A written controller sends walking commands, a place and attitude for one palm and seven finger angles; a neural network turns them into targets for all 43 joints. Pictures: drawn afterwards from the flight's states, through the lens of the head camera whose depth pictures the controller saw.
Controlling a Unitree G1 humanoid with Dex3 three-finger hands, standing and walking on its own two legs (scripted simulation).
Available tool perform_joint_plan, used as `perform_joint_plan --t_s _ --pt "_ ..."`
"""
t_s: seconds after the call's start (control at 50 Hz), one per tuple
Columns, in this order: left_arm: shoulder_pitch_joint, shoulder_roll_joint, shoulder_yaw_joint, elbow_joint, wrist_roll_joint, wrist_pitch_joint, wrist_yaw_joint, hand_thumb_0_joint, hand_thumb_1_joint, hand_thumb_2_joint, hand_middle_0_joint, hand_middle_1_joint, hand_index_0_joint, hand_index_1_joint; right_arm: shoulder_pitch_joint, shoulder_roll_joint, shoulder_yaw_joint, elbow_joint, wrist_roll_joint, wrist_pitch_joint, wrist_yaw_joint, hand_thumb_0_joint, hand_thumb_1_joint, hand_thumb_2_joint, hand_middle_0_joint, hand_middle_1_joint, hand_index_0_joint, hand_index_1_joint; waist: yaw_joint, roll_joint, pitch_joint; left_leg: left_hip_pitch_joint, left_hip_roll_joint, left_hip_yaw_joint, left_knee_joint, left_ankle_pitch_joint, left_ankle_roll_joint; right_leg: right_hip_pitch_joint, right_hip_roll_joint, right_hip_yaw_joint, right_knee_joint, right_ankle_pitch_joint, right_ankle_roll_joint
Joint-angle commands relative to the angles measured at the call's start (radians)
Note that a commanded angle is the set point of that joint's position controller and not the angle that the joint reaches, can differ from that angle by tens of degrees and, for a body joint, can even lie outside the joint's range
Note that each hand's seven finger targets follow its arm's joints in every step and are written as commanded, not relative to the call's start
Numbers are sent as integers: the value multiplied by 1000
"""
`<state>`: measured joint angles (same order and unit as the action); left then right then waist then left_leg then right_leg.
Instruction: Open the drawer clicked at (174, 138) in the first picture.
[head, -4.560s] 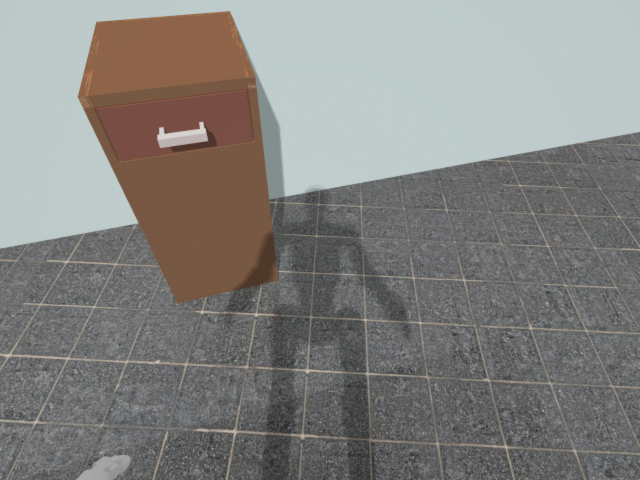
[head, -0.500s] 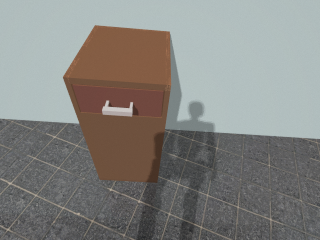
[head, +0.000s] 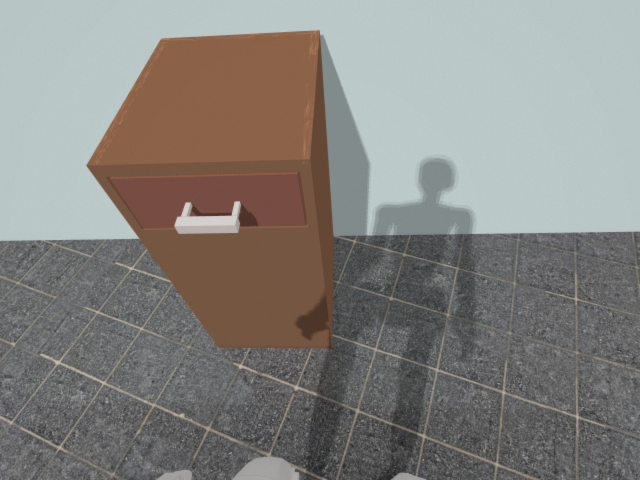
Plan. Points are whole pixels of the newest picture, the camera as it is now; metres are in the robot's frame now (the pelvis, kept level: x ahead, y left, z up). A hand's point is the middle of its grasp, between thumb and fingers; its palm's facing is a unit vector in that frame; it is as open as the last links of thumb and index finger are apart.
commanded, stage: come to a stop and stand still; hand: left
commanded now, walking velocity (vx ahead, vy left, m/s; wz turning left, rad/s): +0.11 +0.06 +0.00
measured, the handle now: (210, 216) +0.54 +0.25 -0.05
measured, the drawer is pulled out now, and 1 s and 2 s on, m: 0.00 0.00 0.00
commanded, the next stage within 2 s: look again from close up in 1.22 s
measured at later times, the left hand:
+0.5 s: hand out of the picture -0.05 +0.21 -0.17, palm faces +0.00 -0.98 -0.20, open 7.4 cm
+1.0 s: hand out of the picture -0.02 +0.11 -0.18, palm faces +0.07 -0.98 -0.16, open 7.3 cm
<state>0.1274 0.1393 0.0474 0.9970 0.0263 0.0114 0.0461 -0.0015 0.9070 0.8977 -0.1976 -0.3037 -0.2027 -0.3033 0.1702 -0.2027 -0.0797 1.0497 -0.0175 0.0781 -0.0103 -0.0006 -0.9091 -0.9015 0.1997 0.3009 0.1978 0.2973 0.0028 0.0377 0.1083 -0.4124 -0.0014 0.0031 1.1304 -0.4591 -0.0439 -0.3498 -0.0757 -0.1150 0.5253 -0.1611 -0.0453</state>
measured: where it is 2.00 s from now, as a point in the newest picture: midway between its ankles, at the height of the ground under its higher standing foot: outside the picture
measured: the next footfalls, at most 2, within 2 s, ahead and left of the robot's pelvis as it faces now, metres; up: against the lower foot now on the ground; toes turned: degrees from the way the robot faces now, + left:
left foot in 0.20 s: -0.03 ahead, +0.16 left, +0.00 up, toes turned +1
right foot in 0.58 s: +0.02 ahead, -0.05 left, +0.00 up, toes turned +1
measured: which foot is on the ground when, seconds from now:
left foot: up 0.00-0.18, down 0.20-0.62, up 0.64-0.88, down 0.90-1.00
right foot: down 0.00-0.22, up 0.24-0.56, down 0.58-1.00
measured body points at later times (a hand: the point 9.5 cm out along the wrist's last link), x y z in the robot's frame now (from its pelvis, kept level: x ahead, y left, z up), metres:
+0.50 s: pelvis -0.03 +0.02 +0.01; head -0.02 +0.03 +0.46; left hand -0.05 +0.26 -0.15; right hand -0.08 -0.18 -0.15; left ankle -0.07 +0.15 -0.74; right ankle -0.06 -0.07 -0.70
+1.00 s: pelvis +0.00 -0.04 +0.00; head +0.00 -0.05 +0.45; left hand -0.02 +0.16 -0.16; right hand +0.00 -0.26 -0.16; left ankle -0.02 +0.11 -0.74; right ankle -0.05 -0.08 -0.74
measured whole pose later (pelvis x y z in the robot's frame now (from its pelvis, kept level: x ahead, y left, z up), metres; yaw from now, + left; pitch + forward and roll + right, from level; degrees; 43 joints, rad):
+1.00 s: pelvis +0.00 -0.04 +0.00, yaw +1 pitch -1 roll +0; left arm 0.30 0.10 0.01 1.17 0.00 -0.01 0.04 0.01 0.93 0.90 -0.20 -0.30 -0.20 -0.30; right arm 0.25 -0.13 -0.01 1.16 -0.01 0.01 -0.06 0.01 -0.93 -0.90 0.20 0.30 0.20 0.30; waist 0.00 0.00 0.02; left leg -0.17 0.08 0.03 0.48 -0.28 -0.06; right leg -0.09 0.09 -0.13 0.40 -0.30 -0.11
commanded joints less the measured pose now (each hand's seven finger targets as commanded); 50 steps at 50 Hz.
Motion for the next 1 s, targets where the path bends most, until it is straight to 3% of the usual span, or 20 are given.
perform_joint_plan --t_s 0.0,0.06,0.14,0.16,0.18,0.2,0.22,0.26,0.32,0.42,0.48,0.54,0.58,0.6,0.62,0.7,0.8,0.92,0.94,0.98 --pt "76 219 56 -48 10 1 5 0 900 900 -200 -300 -200 -300 92 -37 -3 -48 -3 -13 7 0 -900 -900 200 300 200 300 28 -211 -173 22 25 -9 -155 21 1 156 -245 260 -253 54 -111" --pt "71 237 60 -54 18 6 -3 0 900 900 -200 -300 -200 -300 100 -32 5 -61 0 -28 13 0 -900 -900 200 300 200 300 32 -238 -158 104 21 25 -333 -9 21 101 -234 293 -319 -204 -104" --pt "22 214 46 -44 7 17 -11 0 900 900 -200 -300 -200 -300 297 -11 24 0 2 -53 4 0 -900 -900 200 300 200 300 -54 -190 -156 365 -10 83 -718 123 43 -44 -135 212 -282 -383 -7" --pt "37 170 32 -43 -4 22 -16 0 900 900 -200 -300 -200 -300 302 -44 25 4 -5 -62 -1 0 -900 -900 200 300 200 300 -49 -34 -115 335 49 -28 -839 35 61 -98 -62 165 -164 -412 27" --pt "58 99 19 -46 -18 25 -21 0 900 900 -200 -300 -200 -300 255 -105 15 -18 -19 -71 -6 0 -900 -900 200 300 200 300 -37 240 -39 192 230 -293 -1018 -217 107 -150 41 76 56 -329 60" --pt "54 94 18 -45 -14 30 -23 0 900 900 -200 -300 -200 -300 135 -143 17 -63 -18 -65 -14 0 -900 -900 200 300 200 300 -11 294 77 -28 328 -384 -1127 -337 152 -121 62 89 200 -258 58" --pt "64 114 28 -34 -5 26 -35 0 900 900 -200 -300 -200 -300 54 -126 29 -88 -20 -69 -17 0 -900 -900 200 300 200 300 23 213 90 -134 325 -359 -1138 -309 174 -48 38 137 314 -193 48" --pt "140 120 38 12 6 27 -46 0 900 900 -200 -300 -200 -300 37 -101 41 -75 -14 -84 -28 0 -900 -900 200 300 200 300 47 185 53 -30 236 -214 -1074 -135 128 -81 76 143 449 -146 55" --pt "154 112 27 40 4 5 -53 0 900 900 -200 -300 -200 -300 148 -85 40 -41 -3 -102 -37 0 -900 -900 200 300 200 300 9 53 16 227 214 -154 -1003 77 140 -230 68 133 477 -104 66" --pt "87 90 10 17 -3 -4 -54 0 900 900 -200 -300 -200 -300 296 -77 35 25 -12 -111 -51 0 -900 -900 200 300 200 300 -59 83 -40 430 293 -186 -903 503 215 -223 34 111 300 -218 72" --pt "110 55 -1 29 -14 -5 -50 0 900 900 -200 -300 -200 -300 285 -87 33 47 -15 -104 -54 0 -900 -900 200 300 200 300 -50 136 -81 401 280 -154 -824 685 215 -62 45 83 115 -292 58" --pt "224 55 0 85 -15 -19 -43 0 900 900 -200 -300 -200 -300 262 -64 33 62 0 -100 -48 0 -900 -900 200 300 200 300 2 69 -121 254 194 -85 -727 534 131 205 51 64 -170 17 53" --pt "280 130 5 125 -14 -35 -24 0 900 900 -200 -300 -200 -300 254 25 55 56 14 -105 -40 0 -900 -900 200 300 200 300 7 -155 -142 66 74 36 -638 183 47 387 -147 270 -190 264 -7" --pt "279 151 3 129 -17 -37 -22 0 900 900 -200 -300 -200 -300 241 33 58 50 11 -101 -37 0 -900 -900 200 300 200 300 6 -189 -129 72 56 55 -607 49 39 340 -205 287 -208 286 -51" --pt "276 134 7 130 -15 -40 -16 0 900 900 -200 -300 -200 -300 226 35 55 49 5 -84 -39 0 -900 -900 200 300 200 300 14 -285 -123 82 60 43 -531 -13 39 304 -187 307 -239 307 -60" --pt "211 75 -14 132 -16 -36 -7 0 900 900 -200 -300 -200 -300 220 58 60 89 9 -71 -43 0 -900 -900 200 300 200 300 -8 -124 -26 86 87 11 -462 36 39 240 -161 226 -230 425 -95" --pt "195 72 -17 128 -17 -31 -6 0 900 900 -200 -300 -200 -300 210 53 61 98 7 -60 -42 0 -900 -900 200 300 200 300 -16 -100 -4 147 93 15 -526 119 38 165 -131 220 -272 229 -85" --pt "219 53 -22 138 -23 -28 0 0 900 900 -200 -300 -200 -300 208 30 68 109 10 -68 -53 0 -900 -900 200 300 200 300 -19 -47 0 263 117 -6 -688 361 53 140 -53 198 -263 199 37" --pt "227 61 -20 141 -23 -25 0 0 900 900 -200 -300 -200 -300 186 30 71 109 11 -71 -53 0 -900 -900 200 300 200 300 -10 7 3 258 116 5 -696 391 52 166 -53 187 -252 252 50" --pt "252 71 -18 152 -25 -26 1 0 900 900 -200 -300 -200 -300 174 33 76 106 12 -72 -57 0 -900 -900 200 300 200 300 -3 11 -13 250 112 15 -704 409 48 222 -52 181 -242 341 66"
